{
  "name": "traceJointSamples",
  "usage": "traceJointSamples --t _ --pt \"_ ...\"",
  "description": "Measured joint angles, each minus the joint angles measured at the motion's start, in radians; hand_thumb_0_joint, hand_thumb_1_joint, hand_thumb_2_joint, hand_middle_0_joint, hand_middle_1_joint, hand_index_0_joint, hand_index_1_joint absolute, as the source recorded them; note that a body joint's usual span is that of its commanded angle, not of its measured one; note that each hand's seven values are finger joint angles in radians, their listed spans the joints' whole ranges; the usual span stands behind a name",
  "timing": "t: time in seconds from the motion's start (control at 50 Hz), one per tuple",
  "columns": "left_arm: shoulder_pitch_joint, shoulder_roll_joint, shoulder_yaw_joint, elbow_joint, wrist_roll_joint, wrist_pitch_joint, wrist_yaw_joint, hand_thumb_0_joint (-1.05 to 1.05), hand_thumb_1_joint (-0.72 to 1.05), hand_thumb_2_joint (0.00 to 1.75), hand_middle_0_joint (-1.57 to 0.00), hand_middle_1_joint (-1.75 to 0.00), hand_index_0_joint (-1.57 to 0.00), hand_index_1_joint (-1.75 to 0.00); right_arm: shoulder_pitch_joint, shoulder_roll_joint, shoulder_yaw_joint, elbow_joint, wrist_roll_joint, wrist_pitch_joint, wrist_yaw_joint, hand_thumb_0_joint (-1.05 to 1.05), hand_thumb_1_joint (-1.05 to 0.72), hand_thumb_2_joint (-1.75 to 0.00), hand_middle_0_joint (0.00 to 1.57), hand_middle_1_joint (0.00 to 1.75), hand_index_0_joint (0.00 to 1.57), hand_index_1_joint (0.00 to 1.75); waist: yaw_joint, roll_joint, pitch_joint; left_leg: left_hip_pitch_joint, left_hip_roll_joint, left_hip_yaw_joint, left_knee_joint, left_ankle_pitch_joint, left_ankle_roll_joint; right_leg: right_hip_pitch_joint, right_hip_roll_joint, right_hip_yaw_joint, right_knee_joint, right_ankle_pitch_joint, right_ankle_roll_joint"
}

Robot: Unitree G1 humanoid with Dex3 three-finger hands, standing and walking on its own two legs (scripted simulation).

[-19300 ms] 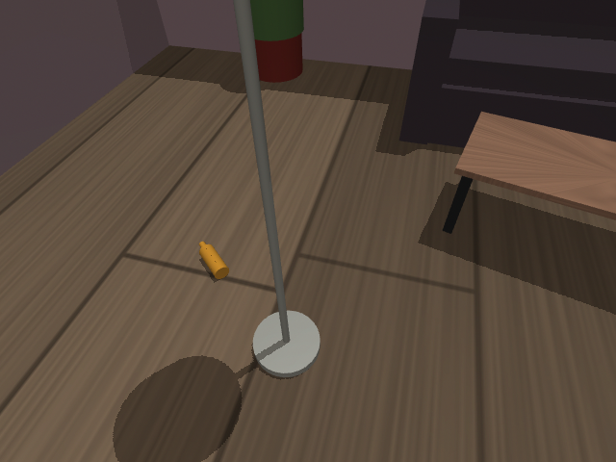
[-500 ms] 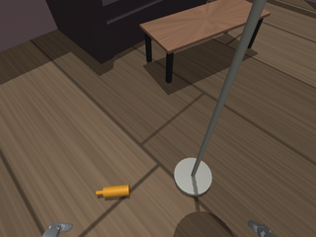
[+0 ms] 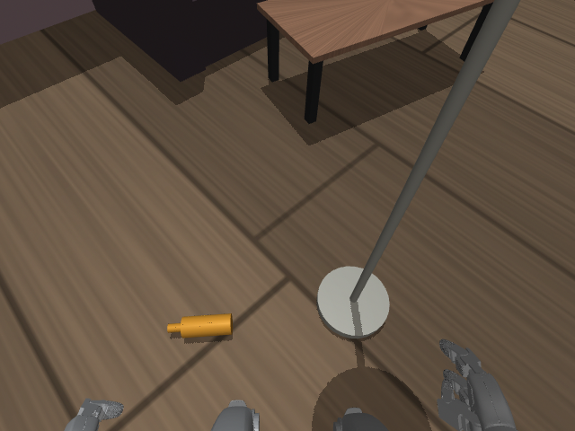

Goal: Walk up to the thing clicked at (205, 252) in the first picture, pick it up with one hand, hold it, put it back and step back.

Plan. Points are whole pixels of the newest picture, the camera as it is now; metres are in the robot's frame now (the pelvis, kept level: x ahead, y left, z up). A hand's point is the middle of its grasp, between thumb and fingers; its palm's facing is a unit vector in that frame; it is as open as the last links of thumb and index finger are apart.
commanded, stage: rise first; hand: left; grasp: from above
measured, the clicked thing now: (200, 326) +0.46 +0.27 -0.65
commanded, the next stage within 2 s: none
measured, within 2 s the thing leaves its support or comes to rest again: neither
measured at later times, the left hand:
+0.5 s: hand (136, 421) +0.19 +0.28 -0.26, palm faces -0.39 -0.61 -0.68, open 14.2 cm
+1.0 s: hand (158, 363) +0.31 +0.31 -0.42, palm faces -0.47 -0.14 -0.87, open 14.1 cm
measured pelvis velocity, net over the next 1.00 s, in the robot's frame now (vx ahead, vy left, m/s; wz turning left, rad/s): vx -0.10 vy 0.00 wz -0.11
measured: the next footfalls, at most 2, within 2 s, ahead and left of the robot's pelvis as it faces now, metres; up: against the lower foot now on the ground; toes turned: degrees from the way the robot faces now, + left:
none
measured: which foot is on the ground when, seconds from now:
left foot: down 0.00-1.00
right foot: down 0.00-1.00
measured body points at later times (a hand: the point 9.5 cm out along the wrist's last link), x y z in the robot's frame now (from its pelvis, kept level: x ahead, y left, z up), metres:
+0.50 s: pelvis -0.05 -0.01 -0.12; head +0.11 +0.01 +0.30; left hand +0.20 +0.31 -0.22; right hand +0.15 -0.27 -0.22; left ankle +0.01 +0.12 -0.65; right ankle -0.02 -0.13 -0.65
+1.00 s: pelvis -0.10 +0.00 -0.29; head +0.12 +0.03 +0.10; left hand +0.33 +0.31 -0.37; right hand -0.02 -0.28 -0.42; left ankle +0.01 +0.12 -0.65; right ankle -0.02 -0.13 -0.65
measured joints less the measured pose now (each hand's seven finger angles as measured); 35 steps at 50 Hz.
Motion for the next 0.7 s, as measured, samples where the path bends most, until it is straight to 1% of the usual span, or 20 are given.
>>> traceJointSamples --t 0.18,0.22,0.28,0.32,0.38,0.48,0.58,0.7 --pt "0.031 0.008 -0.002 -0.052 0.027 -0.007 0.006 -0.01 -0.54 0.97 -0.07 -1.08 -0.08 -1.07 0.001 0.002 0.003 -0.021 0.0 -0.016 -0.001 0.01 -0.9 -0.89 0.2 0.3 0.2 0.3 -0.001 0.006 -0.008 -0.101 0.001 -0.006 0.088 -0.02 -0.001 -0.101 0.002 -0.003 0.092 -0.023 -0.002" --pt "0.024 0.014 -0.004 -0.044 0.04 -0.02 0.01 -0.01 -0.54 0.97 -0.08 -1.08 -0.08 -1.07 0.0 0.0 0.004 -0.02 0.0 -0.023 -0.003 0.01 -0.9 -0.89 0.2 0.3 0.2 0.3 -0.001 0.007 -0.009 -0.129 0.0 -0.007 0.111 -0.024 -0.002 -0.129 0.001 -0.004 0.117 -0.029 -0.002" --pt "-0.018 0.032 -0.005 0.009 0.073 -0.059 0.013 -0.01 -0.55 0.97 -0.08 -1.07 -0.08 -1.07 -0.008 -0.008 0.005 -0.014 0.0 -0.041 -0.002 0.01 -0.89 -0.89 0.2 0.3 0.2 0.3 -0.001 0.008 -0.016 -0.193 -0.002 -0.008 0.16 -0.033 -0.003 -0.195 0.0 -0.003 0.173 -0.044 -0.004" --pt "-0.063 0.048 -0.002 0.06 0.105 -0.096 0.016 -0.01 -0.55 0.97 -0.08 -1.07 -0.08 -1.07 -0.019 -0.015 0.003 -0.006 -0.001 -0.055 0.002 0.01 -0.89 -0.89 0.2 0.3 0.2 0.3 0.0 0.005 -0.022 -0.251 -0.003 -0.008 0.208 -0.043 -0.004 -0.255 0.0 -0.002 0.226 -0.058 -0.005" --pt "-0.145 0.074 0.004 0.134 0.165 -0.159 0.025 -0.01 -0.55 0.98 -0.08 -1.07 -0.08 -1.07 -0.041 -0.027 -0.003 0.017 -0.002 -0.074 0.011 0.01 -0.88 -0.89 0.21 0.3 0.2 0.3 0.003 -0.001 -0.031 -0.353 -0.002 -0.007 0.294 -0.063 -0.006 -0.361 0.001 0.002 0.321 -0.082 -0.006" --pt "-0.298 0.117 0.007 0.233 0.283 -0.258 0.045 -0.01 -0.55 0.99 -0.08 -1.07 -0.08 -1.07 -0.086 -0.049 -0.017 0.071 -0.004 -0.087 0.03 0.01 -0.88 -0.89 0.2 0.3 0.2 0.3 0.006 -0.008 -0.046 -0.539 0.0 -0.009 0.45 -0.096 -0.01 -0.55 0.005 0.006 0.486 -0.121 -0.007" --pt "-0.456 0.16 0.022 0.333 0.394 -0.336 0.068 -0.01 -0.55 1.0 -0.08 -1.08 -0.08 -1.08 -0.121 -0.059 -0.031 0.114 -0.008 -0.072 0.053 0.01 -0.89 -0.89 0.2 0.3 0.2 0.3 0.012 -0.004 -0.052 -0.722 0.009 -0.018 0.597 -0.117 -0.013 -0.734 0.017 0.003 0.634 -0.142 -0.01" --pt "-0.636 0.218 0.032 0.453 0.531 -0.415 0.086 0.0 -0.55 1.01 -0.08 -1.07 -0.08 -1.07 -0.131 -0.058 -0.042 0.155 -0.023 -0.038 0.081 0.01 -0.9 -0.89 0.2 0.3 0.2 0.3 0.022 -0.003 -0.031 -0.909 0.015 -0.036 0.754 -0.122 -0.016 -0.919 0.029 -0.006 0.789 -0.146 -0.01"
